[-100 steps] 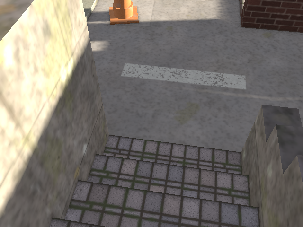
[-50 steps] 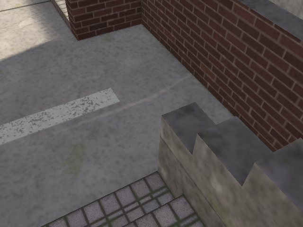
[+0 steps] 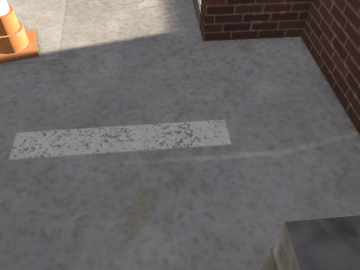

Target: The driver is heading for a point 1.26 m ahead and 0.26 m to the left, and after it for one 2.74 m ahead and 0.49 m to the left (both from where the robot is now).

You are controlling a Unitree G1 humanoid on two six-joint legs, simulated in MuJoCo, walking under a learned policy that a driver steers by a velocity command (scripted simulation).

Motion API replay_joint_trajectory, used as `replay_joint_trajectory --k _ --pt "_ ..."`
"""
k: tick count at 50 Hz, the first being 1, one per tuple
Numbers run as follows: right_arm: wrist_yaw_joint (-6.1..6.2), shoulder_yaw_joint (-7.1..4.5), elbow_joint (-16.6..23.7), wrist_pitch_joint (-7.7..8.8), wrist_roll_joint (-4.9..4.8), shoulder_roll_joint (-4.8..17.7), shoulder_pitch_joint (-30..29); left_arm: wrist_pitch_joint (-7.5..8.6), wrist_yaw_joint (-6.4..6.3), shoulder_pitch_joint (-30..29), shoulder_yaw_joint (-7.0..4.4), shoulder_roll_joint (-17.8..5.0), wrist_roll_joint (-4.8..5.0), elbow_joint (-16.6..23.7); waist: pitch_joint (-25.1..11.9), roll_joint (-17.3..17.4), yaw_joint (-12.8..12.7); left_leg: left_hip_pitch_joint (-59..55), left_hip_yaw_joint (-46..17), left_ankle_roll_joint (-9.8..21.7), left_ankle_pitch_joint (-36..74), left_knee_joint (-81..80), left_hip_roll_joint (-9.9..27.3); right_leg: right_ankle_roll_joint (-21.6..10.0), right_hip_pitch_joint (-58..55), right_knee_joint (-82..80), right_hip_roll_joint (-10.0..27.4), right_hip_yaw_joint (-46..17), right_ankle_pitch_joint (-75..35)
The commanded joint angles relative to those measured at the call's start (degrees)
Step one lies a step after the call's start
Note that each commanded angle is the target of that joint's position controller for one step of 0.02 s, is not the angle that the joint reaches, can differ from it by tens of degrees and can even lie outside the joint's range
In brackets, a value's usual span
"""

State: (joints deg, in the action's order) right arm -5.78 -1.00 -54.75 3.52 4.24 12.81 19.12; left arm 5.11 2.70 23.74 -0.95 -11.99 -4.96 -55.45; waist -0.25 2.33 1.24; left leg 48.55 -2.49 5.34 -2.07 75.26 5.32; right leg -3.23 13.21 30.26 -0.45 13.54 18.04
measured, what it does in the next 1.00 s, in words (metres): goes down, turning left: left foot 0.17 m lower, then right foot 0.17 m lower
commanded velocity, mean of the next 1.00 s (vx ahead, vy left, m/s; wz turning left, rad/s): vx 0.50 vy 0.00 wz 0.49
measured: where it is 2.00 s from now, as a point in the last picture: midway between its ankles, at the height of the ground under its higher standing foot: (110, 189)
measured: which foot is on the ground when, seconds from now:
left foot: up 0.00-0.40, down 0.42-0.86, up 0.88-1.00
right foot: down 0.00-0.44, up 0.46-0.82, down 0.84-1.00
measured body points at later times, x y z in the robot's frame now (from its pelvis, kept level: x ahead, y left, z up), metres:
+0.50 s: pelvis +0.27 +0.11 -0.15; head +0.29 +0.13 +0.29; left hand +0.05 +0.24 -0.29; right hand +0.49 -0.06 -0.28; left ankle +0.28 +0.22 -0.89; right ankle +0.08 -0.09 -0.63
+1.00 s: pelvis +0.59 +0.15 -0.33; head +0.60 +0.15 +0.12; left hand +0.49 +0.38 -0.48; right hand +0.74 -0.05 -0.48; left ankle +0.47 +0.24 -0.78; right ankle +0.63 +0.07 -1.06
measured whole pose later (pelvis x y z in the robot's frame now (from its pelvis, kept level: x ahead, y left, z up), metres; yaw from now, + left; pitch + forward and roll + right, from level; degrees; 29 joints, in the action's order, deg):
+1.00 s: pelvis +0.59 +0.15 -0.33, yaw +28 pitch +2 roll +1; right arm 3.7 -2.4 -51.5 2.7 -4.3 11.0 19.2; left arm 2.9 1.7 17.0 -2.2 -12.6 0.8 -59.4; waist -1.9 0.1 1.0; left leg 47.3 -2.9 1.2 -30.3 116.0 -0.3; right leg -3.1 19.5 36.5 -0.9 2.9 19.2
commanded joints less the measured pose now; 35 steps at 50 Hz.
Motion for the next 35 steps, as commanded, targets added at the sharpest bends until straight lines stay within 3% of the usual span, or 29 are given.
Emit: replay_joint_trajectory --k 1,2,3,4,6,7,8,9,10,12,15,18,19,20,21,22,23,24,25,26,27,28,29,30,31,32,33,34,35 --pt "-1.47 0.39 -1.2 0.84 0.64 -1.9 8.5 1.67 -0.28 1.0 0.90 -1.0 -1.71 1.4 0.4 -5.8 2.7 -8.7 -3.0 -1.0 12.4 -6.0 1.3 -10.9 9.3 -9.9 17.7 -9.8 -29.8" --pt "-1.27 0.26 -0.4 0.82 0.30 -1.0 6.3 1.72 -0.05 -0.1 1.15 -0.4 -1.88 1.0 1.2 -4.1 2.6 -7.4 -3.6 -0.9 11.0 -6.2 1.1 -10.7 9.7 -9.5 18.7 -9.4 -25.9" --pt "-0.46 0.20 2.1 0.69 0.51 -0.3 0.8 2.15 -1.68 3.2 2.14 3.3 -2.32 -1.7 3.1 -1.9 0.0 6.0 -9.8 -0.7 19.5 -19.2 4.0 -8.9 -3.6 -6.6 19.4 -11.3 -20.5" --pt "0.22 0.60 3.3 0.38 -0.25 -1.3 -2.8 2.11 -2.31 9.8 2.40 3.7 -2.29 -4.4 4.2 -4.5 -2.5 12.5 -10.0 -1.0 21.2 -22.8 3.9 -9.7 -11.3 -5.8 21.9 -14.1 -20.7" --pt "0.95 1.50 5.7 -0.45 -0.94 -2.8 -6.8 1.44 -2.84 20.5 2.51 4.3 -2.99 -9.7 6.0 -2.7 -5.2 22.5 -11.7 -1.7 19.4 -26.5 4.2 -10.4 -21.1 -4.7 25.3 -18.2 -20.9" --pt "0.53 1.61 4.9 -0.61 -1.38 -2.3 -5.5 1.44 -3.55 19.6 3.32 5.0 -3.48 -8.8 7.6 2.2 -4.8 18.1 -11.5 -1.3 31.2 -32.9 4.6 -7.7 -17.1 -1.0 22.0 -12.0 -16.0" --pt "-0.44 1.75 4.5 -0.61 0.03 -1.4 -8.1 1.85 -3.05 18.1 3.74 4.5 -3.10 -7.9 8.0 -1.8 -4.6 10.5 -5.4 -0.1 35.7 -31.9 5.3 -8.7 -10.2 -1.7 20.9 -9.8 -10.5" --pt "-0.74 1.35 5.5 -0.52 -0.09 -0.4 -8.9 2.32 -2.71 15.6 4.38 5.1 -3.56 -6.8 9.3 -3.1 -3.6 2.0 -3.5 1.0 34.2 -29.7 5.8 -8.0 -1.5 -4.4 19.8 -7.7 -5.7" --pt "-0.61 0.97 6.4 -0.11 0.19 1.3 -9.8 2.97 -2.87 14.0 4.52 5.1 -2.81 -5.9 10.6 -4.2 -3.6 -4.2 -1.4 0.7 32.6 -29.0 5.3 -7.1 3.7 -3.7 18.3 -5.7 -3.0" --pt "-0.36 0.79 9.1 -0.48 0.33 1.7 -16.6 3.13 -3.75 14.3 4.82 4.8 -2.92 -6.5 12.0 -3.0 -5.6 -12.2 2.3 1.1 32.6 -35.7 3.9 -4.0 6.4 0.5 16.4 -2.3 2.2" --pt "-0.35 1.32 11.7 -1.10 1.52 0.4 -24.5 1.43 -5.29 20.4 2.33 -1.8 -1.74 -9.2 14.1 -3.4 -11.0 -9.9 4.1 0.1 21.9 -45.9 2.8 -2.7 -4.5 4.9 19.8 -4.3 3.1" --pt "1.00 1.06 11.3 -0.74 2.41 0.0 -26.0 -0.53 -5.99 21.8 0.29 -3.2 -0.61 -11.2 14.0 -5.0 -12.1 -12.5 5.3 0.2 10.0 -54.8 2.1 -2.5 -13.2 8.1 22.8 -7.0 -11.8" --pt "1.44 0.38 8.7 0.07 2.11 0.9 -21.5 -0.83 -5.65 20.9 -0.27 -3.5 -1.29 -11.0 10.8 -3.5 -10.3 -19.4 6.2 0.8 13.2 -56.7 0.9 -1.6 -13.9 15.5 21.0 -4.5 -17.8" --pt "2.03 -1.09 3.8 1.03 0.79 3.3 -10.7 -1.45 -4.16 17.9 -0.60 -5.0 -2.65 -10.7 5.6 -1.7 -5.1 -35.6 8.2 1.9 22.7 -57.6 -0.9 0.0 -8.2 25.9 19.0 -1.4 -20.0" --pt "2.24 -4.24 -0.6 2.16 0.36 9.9 2.7 -1.95 -1.93 16.7 -0.12 -4.4 -3.88 -10.8 0.7 0.8 1.8 -59.9 10.4 4.0 31.0 -55.6 -2.6 2.3 5.8 38.6 15.1 0.7 -15.2" --pt "1.74 -6.87 -5.2 1.63 1.78 17.2 17.9 -1.49 1.76 24.3 0.69 1.1 -3.85 -11.6 -15.0 9.2 3.1 -94.2 3.5 11.5 54.7 -34.3 3.2 5.2 25.3 60.7 9.6 2.1 16.3" --pt "1.78 -7.39 -8.4 0.63 1.58 17.2 28.8 -0.36 3.67 15.9 0.25 -1.7 -0.59 -6.3 -28.3 9.1 9.6 -106.2 -8.0 17.8 54.7 -33.7 11.4 5.9 33.0 79.8 6.3 -4.5 31.3" --pt "2.88 -7.20 -9.7 0.76 1.46 14.9 32.6 1.59 3.48 -2.3 -0.71 -4.0 1.94 1.0 -16.4 7.0 15.4 -98.7 -15.1 16.6 32.9 -42.9 12.5 5.2 49.0 82.3 5.7 -6.8 31.8" --pt "3.21 -6.27 -9.1 1.68 0.20 11.8 27.3 3.13 1.92 -11.4 -1.03 -4.7 2.89 5.0 -5.8 3.6 14.0 -83.5 -15.1 14.6 14.6 -46.6 12.1 4.2 52.4 80.2 8.0 -9.2 30.2" --pt "2.15 -4.35 -6.8 1.84 -1.04 6.0 20.5 3.44 0.89 -12.1 -1.49 -5.7 2.46 5.4 -3.2 0.1 9.6 -72.3 -17.5 14.7 5.8 -48.5 13.2 3.3 50.6 75.2 10.0 -12.3 26.3" --pt "0.98 -2.59 -6.0 1.80 -0.40 1.5 14.5 3.46 -0.28 -8.6 -1.13 -3.9 1.73 5.2 2.1 -5.5 3.2 -55.9 -19.6 14.4 -4.5 -48.9 13.4 0.9 45.2 64.6 11.1 -17.2 17.6" --pt "0.55 -0.13 -3.0 3.15 -1.19 -2.4 6.1 2.75 -1.52 -7.6 0.03 0.8 -0.52 5.2 7.5 -8.1 -2.0 -36.1 -16.8 13.1 -6.4 -52.3 12.8 -1.4 34.0 46.6 13.0 -21.2 2.8" --pt "0.59 -0.07 1.3 4.27 -3.14 -0.9 -1.8 2.21 -1.83 -6.4 0.45 3.4 -1.48 4.1 10.3 -6.1 -4.0 -21.5 -13.0 14.4 -6.3 -58.4 10.3 -1.6 23.2 34.6 12.5 -19.6 -5.7" --pt "0.51 0.02 2.6 4.52 -3.68 1.6 -5.3 1.04 -1.92 -6.2 0.05 2.6 -2.06 4.7 9.7 -2.7 -6.2 -14.7 -14.0 14.4 -13.2 -58.8 8.9 -1.2 16.5 30.8 10.5 -19.0 -5.9" --pt "0.39 -0.73 3.9 4.58 -3.02 5.0 -7.5 0.24 -1.69 -3.8 0.17 1.8 -2.13 5.4 6.5 1.3 -8.0 -7.5 -11.7 13.3 -14.9 -56.2 6.3 -1.4 8.5 31.1 8.9 -17.3 -7.7" --pt "0.29 -0.67 5.6 4.88 -1.27 5.6 -8.9 0.26 -0.70 1.8 0.94 1.4 -2.67 4.3 5.7 -0.2 -9.2 1.5 -7.8 12.4 -15.6 -50.0 3.3 -1.0 0.0 33.5 6.9 -15.5 -17.6" --pt "0.95 0.46 4.7 5.69 0.28 2.4 -5.2 0.25 0.11 -1.5 1.66 1.3 -2.57 4.2 6.1 -2.5 -5.6 -4.1 -8.2 11.8 -17.1 -43.5 1.7 0.8 8.4 24.9 9.2 -22.2 -35.3" --pt "1.94 0.18 5.3 5.86 0.71 2.4 -2.7 0.82 0.14 -2.4 2.33 0.7 -1.14 4.1 4.8 -4.6 -2.8 -5.0 -3.7 8.8 -22.8 -38.5 -1.9 2.4 3.4 10.6 8.3 -20.6 -49.3" --pt "2.33 0.32 4.3 5.79 1.27 4.0 1.0 0.42 -0.25 -7.4 2.19 -0.4 0.08 6.1 5.0 -2.4 -1.6 -2.9 -3.8 7.8 -26.9 -37.7 -3.1 4.2 -1.6 8.0 6.2 -16.0 -51.2"
Velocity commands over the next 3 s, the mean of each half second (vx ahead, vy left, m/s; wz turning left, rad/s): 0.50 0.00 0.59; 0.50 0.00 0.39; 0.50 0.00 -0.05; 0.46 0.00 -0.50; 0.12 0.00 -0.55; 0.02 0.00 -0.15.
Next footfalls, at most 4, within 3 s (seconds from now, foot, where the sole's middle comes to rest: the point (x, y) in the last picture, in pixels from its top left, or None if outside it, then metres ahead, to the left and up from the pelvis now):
0.42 left None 0.32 0.24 -0.93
0.84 right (163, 263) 0.67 0.09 -1.10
1.32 left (96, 228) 0.84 0.42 -1.10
1.86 right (129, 168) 1.21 0.28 -1.10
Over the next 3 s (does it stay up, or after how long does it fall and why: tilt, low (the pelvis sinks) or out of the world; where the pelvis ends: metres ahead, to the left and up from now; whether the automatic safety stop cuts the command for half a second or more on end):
stays up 1.25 0.35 -0.32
